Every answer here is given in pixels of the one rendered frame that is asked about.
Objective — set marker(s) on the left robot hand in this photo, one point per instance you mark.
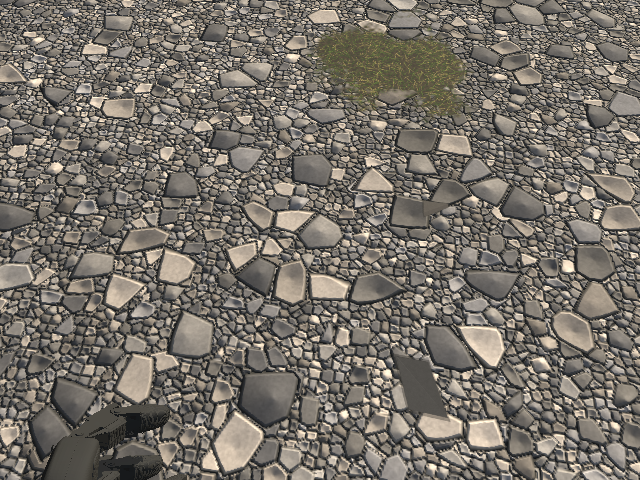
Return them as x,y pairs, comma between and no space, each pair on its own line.
77,457

